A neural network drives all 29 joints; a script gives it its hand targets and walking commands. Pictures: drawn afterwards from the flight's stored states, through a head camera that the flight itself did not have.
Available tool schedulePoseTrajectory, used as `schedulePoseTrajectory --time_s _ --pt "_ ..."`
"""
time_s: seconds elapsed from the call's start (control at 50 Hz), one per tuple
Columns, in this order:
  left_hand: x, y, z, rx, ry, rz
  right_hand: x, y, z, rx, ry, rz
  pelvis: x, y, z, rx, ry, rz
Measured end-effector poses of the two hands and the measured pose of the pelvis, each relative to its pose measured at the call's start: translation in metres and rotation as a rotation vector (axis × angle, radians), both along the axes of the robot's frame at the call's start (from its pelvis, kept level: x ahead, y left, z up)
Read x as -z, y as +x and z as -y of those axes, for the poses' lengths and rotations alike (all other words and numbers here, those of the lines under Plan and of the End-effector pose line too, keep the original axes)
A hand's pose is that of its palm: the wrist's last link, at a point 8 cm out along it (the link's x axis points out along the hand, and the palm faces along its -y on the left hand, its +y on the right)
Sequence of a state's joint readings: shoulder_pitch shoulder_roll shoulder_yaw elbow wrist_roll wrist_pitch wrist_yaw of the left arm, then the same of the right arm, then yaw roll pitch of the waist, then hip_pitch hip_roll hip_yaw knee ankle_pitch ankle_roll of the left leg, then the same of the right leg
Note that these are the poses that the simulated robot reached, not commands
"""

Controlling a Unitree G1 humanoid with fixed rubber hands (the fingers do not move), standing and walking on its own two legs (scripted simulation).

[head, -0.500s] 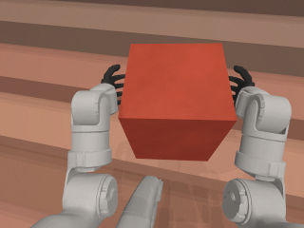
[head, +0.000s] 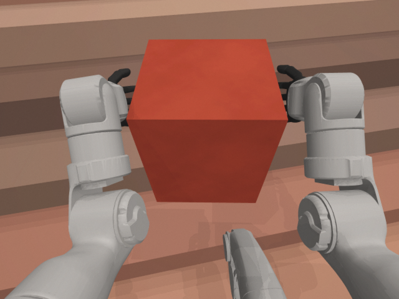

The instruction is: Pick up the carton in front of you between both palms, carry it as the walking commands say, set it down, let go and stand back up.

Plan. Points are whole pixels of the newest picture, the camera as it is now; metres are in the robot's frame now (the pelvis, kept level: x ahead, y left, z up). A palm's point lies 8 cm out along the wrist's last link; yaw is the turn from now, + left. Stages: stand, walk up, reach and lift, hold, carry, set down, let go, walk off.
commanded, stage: carry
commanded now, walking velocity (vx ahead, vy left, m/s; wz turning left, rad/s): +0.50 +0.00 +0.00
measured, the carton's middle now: (206, 127) +0.41 -0.05 +0.15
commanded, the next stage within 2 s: none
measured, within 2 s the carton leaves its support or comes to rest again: neither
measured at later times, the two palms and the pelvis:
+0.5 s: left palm out of the picture +0.67 +0.12 +0.38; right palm out of the picture +0.71 -0.17 +0.37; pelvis +0.30 -0.05 +0.17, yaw +1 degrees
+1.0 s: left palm out of the picture +0.99 +0.10 +0.54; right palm out of the picture +0.96 -0.20 +0.55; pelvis +0.59 -0.03 +0.34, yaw +0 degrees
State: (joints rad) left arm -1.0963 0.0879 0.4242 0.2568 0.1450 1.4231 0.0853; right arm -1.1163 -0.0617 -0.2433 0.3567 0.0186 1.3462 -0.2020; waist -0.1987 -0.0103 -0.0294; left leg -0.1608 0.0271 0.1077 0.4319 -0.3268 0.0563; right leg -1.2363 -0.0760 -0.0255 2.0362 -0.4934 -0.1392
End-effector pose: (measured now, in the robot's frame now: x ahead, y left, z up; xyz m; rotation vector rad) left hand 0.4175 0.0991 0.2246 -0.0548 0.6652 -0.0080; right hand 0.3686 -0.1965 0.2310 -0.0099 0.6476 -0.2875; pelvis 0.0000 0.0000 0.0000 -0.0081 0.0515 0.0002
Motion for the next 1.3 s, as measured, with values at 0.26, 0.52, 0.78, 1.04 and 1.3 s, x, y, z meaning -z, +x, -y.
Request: schedulePoseTrajectory --time_s 0.26,0.52,0.78,1.04,1.3 --pt "-0.018 0.096 -0.034 -0.229 0.108 -0.193 -0.021 0.202 -0.036 -0.227 0.119 -0.193 -0.101 0.155 0.069 -0.005 -0.057 0.016" --pt "-0.161 0.263 -0.024 -0.216 0.142 0.011 -0.147 0.351 -0.023 -0.215 0.137 0.013 -0.174 0.313 0.048 -0.018 0.036 0.001" --pt "-0.206 0.451 0.008 -0.009 0.055 -0.183 -0.192 0.448 0.009 -0.012 0.035 -0.187 -0.282 0.462 0.005 -0.006 0.072 -0.001" --pt "-0.328 0.596 0.004 -0.059 0.025 0.002 -0.335 0.621 0.007 -0.064 -0.012 -0.005 -0.346 0.618 0.043 0.004 -0.026 -0.006" --pt "-0.378 0.698 -0.004 -0.21 0.137 -0.168 -0.378 0.795 -0.004 -0.226 0.122 -0.169 -0.456 0.759 0.093 -0.014 -0.046 0.024"
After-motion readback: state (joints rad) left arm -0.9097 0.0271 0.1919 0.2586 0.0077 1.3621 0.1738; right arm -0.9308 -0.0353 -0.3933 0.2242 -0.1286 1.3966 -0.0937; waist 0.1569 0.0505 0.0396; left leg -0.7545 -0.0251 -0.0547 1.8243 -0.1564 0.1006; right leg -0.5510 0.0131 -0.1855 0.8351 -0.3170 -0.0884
